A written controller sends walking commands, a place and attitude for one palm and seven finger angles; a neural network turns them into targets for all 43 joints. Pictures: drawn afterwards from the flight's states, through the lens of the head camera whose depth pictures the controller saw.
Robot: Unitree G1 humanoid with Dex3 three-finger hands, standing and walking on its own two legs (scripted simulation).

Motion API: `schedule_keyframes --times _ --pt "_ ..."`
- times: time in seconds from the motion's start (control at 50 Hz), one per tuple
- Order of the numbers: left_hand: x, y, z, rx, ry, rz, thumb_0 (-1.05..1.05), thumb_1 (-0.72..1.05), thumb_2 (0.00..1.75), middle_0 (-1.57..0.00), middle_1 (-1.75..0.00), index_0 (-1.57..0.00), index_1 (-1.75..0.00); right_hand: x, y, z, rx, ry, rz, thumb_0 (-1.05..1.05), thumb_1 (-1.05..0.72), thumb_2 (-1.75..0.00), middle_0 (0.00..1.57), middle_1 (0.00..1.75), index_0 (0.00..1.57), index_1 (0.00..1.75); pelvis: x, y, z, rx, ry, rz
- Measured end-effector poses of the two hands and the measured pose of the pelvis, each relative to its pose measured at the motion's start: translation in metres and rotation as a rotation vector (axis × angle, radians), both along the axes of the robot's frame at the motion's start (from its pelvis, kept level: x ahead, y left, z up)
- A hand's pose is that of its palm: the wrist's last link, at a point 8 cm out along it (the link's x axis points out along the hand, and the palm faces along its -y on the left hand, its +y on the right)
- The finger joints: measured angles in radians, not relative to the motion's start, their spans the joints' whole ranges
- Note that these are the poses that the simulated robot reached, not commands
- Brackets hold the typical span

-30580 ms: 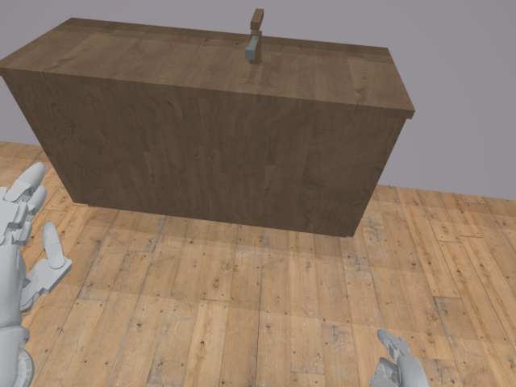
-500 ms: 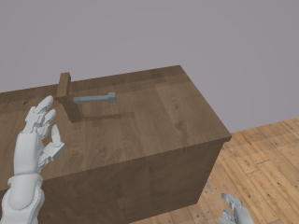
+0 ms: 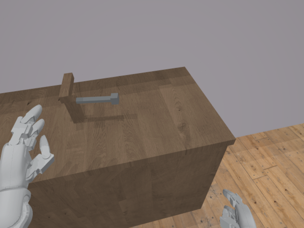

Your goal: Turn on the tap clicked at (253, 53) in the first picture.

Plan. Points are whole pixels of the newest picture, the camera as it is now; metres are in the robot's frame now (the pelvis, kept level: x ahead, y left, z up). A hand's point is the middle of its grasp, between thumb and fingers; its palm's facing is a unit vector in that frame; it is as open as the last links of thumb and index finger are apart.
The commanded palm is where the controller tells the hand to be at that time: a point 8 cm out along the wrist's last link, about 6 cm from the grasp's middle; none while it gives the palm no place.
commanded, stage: step back with the hand held close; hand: left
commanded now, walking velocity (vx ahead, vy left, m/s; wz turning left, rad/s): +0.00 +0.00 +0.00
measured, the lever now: (114, 98) +0.49 +0.20 +0.08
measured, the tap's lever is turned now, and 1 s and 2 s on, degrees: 80 80 80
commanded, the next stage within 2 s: stop stepping back and stand still in 1.52 s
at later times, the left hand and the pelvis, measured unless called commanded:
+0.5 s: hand (41, 173) +0.17 +0.25 +0.15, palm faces +0.31 -0.84 -0.45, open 7.4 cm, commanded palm +0.12 +0.29 +0.17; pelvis -0.05 +0.01 -0.01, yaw -1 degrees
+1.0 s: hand (28, 183) +0.14 +0.25 +0.16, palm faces +0.41 -0.80 -0.45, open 7.4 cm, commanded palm +0.09 +0.29 +0.17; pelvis -0.07 +0.01 -0.02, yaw +0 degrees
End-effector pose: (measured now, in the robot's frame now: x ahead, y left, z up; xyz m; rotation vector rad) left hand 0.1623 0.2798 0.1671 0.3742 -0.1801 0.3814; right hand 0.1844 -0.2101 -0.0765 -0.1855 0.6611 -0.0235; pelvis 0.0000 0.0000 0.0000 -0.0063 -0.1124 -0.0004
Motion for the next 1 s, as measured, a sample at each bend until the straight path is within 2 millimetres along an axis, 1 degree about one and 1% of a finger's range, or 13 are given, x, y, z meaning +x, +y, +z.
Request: schedule_keyframes --times 0.08,0.16,0.2,0.24,0.3,0.36,0.4,0.56,0.62,0.72,0.82,0.9,1.0 --pt "-0.002 -0.004 0.003 0.011 -0.002 -0.007 0.01 0.89 0.90 -0.21 -0.30 -0.21 -0.30 -0.006 -0.005 -0.002 -0.001 0.008 -0.010 0.01 -0.90 -0.90 0.20 0.30 0.20 0.30 -0.001 -0.002 0.000 0.000 -0.002 -0.002" --pt "-0.002 -0.001 0.020 0.079 -0.059 -0.017 0.01 0.89 0.90 -0.21 -0.30 -0.21 -0.30 -0.013 -0.011 -0.004 -0.009 0.021 -0.024 0.01 -0.90 -0.90 0.20 0.30 0.20 0.30 -0.006 -0.004 -0.001 -0.007 0.026 -0.010" --pt "0.000 0.000 0.023 0.105 -0.068 -0.022 0.01 0.89 0.90 -0.21 -0.30 -0.21 -0.30 -0.017 -0.014 -0.004 -0.013 0.033 -0.038 0.01 -0.90 -0.90 0.20 0.30 0.20 0.30 -0.010 -0.003 -0.001 -0.008 0.046 -0.014" --pt "0.001 0.001 0.018 0.108 -0.045 -0.033 0.01 0.89 0.90 -0.21 -0.30 -0.21 -0.30 -0.023 -0.017 -0.005 -0.018 0.043 -0.057 0.01 -0.90 -0.90 0.20 0.30 0.20 0.30 -0.013 -0.001 -0.002 -0.006 0.062 -0.021" --pt "-0.001 -0.002 0.003 0.091 0.028 -0.057 0.01 0.90 0.90 -0.21 -0.30 -0.21 -0.30 -0.034 -0.022 -0.006 -0.026 0.056 -0.093 0.01 -0.91 -0.90 0.20 0.30 0.20 0.30 -0.019 0.003 -0.003 0.000 0.079 -0.031" --pt "-0.007 -0.004 -0.010 0.082 0.089 -0.083 0.01 0.90 0.90 -0.21 -0.30 -0.21 -0.30 -0.047 -0.025 -0.007 -0.041 0.070 -0.123 0.01 -0.91 -0.90 0.20 0.30 0.20 0.30 -0.026 0.008 -0.004 0.005 0.088 -0.034" --pt "-0.013 -0.003 -0.012 0.088 0.099 -0.094 0.01 0.89 0.90 -0.21 -0.30 -0.21 -0.30 -0.056 -0.025 -0.008 -0.054 0.082 -0.133 0.01 -0.91 -0.90 0.20 0.30 0.20 0.30 -0.031 0.010 -0.005 0.006 0.092 -0.032" --pt "-0.038 0.015 0.006 0.161 -0.007 -0.066 0.01 0.89 0.90 -0.22 -0.31 -0.22 -0.30 -0.083 -0.015 -0.012 -0.082 0.104 -0.125 0.01 -0.91 -0.90 0.20 0.30 0.20 0.30 -0.053 0.019 -0.011 0.001 0.103 -0.023" --pt "-0.046 0.020 0.008 0.169 -0.024 -0.046 0.01 0.89 0.90 -0.22 -0.30 -0.22 -0.30 -0.090 -0.008 -0.014 -0.074 0.101 -0.121 0.01 -0.91 -0.90 0.20 0.30 0.20 0.30 -0.059 0.022 -0.013 -0.001 0.106 -0.023" --pt "-0.053 0.025 -0.002 0.148 -0.008 -0.021 0.01 0.89 0.90 -0.21 -0.30 -0.21 -0.30 -0.098 0.002 -0.019 -0.059 0.103 -0.112 0.01 -0.90 -0.90 0.20 0.30 0.20 0.30 -0.066 0.026 -0.016 -0.002 0.106 -0.024" --pt "-0.054 0.023 -0.008 0.133 -0.018 -0.017 0.01 0.89 0.90 -0.21 -0.30 -0.21 -0.30 -0.103 0.007 -0.023 -0.062 0.112 -0.092 0.01 -0.90 -0.90 0.20 0.30 0.20 0.30 -0.072 0.026 -0.019 -0.001 0.102 -0.014" --pt "-0.055 0.018 -0.001 0.164 -0.061 -0.023 0.01 0.89 0.90 -0.21 -0.30 -0.22 -0.30 -0.104 0.006 -0.026 -0.065 0.114 -0.081 0.01 -0.90 -0.90 0.20 0.30 0.20 0.30 -0.074 0.021 -0.022 0.007 0.097 -0.002" --pt "-0.060 0.009 0.009 0.195 -0.095 -0.030 0.01 0.89 0.90 -0.21 -0.30 -0.22 -0.30 -0.102 -0.003 -0.030 -0.055 0.114 -0.086 0.01 -0.90 -0.90 0.20 0.30 0.20 0.30 -0.075 0.014 -0.024 0.008 0.103 -0.003"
